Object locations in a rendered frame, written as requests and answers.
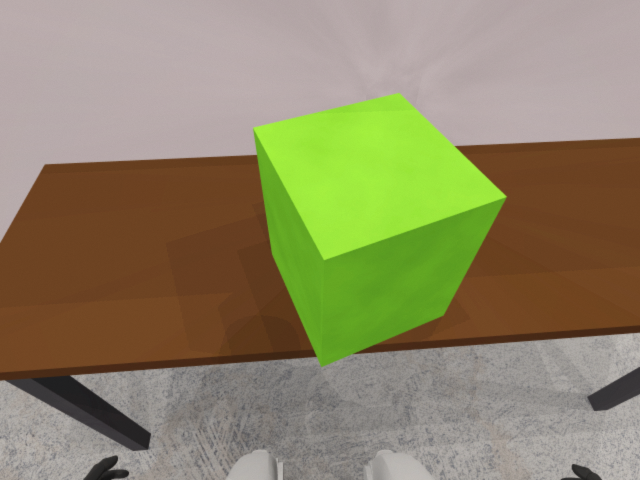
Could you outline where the table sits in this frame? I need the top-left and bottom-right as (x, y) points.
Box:
(0, 138), (640, 451)

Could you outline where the robot thigh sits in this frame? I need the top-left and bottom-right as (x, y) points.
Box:
(225, 452), (284, 480)
(363, 453), (436, 480)

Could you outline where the carton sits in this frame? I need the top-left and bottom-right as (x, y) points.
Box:
(253, 93), (507, 367)

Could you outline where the left robot hand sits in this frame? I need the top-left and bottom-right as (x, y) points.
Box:
(83, 455), (129, 480)

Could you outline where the robot left thigh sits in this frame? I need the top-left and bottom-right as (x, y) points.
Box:
(225, 452), (284, 480)

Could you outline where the robot right thigh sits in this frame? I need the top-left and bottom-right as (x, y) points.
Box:
(363, 453), (436, 480)

